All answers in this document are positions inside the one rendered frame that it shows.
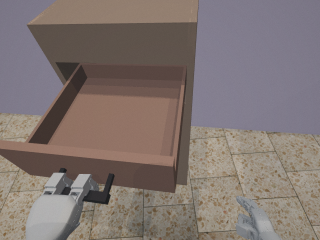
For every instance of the drawer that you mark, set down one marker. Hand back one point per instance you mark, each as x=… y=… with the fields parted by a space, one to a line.
x=110 y=118

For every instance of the robot left hand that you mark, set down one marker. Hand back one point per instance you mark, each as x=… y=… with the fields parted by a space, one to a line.
x=55 y=216

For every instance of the handle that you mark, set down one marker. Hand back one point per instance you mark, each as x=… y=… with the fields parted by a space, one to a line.
x=100 y=197

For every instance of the robot right hand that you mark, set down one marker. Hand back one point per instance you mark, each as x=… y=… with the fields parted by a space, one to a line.
x=258 y=222

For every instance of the cabinet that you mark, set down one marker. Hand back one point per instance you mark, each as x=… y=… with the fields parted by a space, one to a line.
x=154 y=32

